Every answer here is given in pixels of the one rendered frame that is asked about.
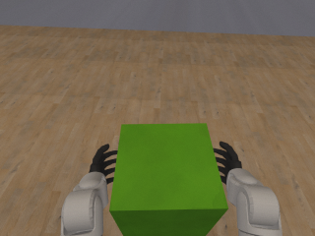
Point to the robot right hand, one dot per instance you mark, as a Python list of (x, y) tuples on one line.
[(230, 162)]

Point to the robot left forearm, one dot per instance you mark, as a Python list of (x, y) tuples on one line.
[(82, 211)]

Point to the robot right forearm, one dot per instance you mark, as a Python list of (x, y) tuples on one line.
[(257, 207)]

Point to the robot left hand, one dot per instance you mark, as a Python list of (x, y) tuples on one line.
[(99, 164)]

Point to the carton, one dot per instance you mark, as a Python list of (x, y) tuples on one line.
[(166, 181)]

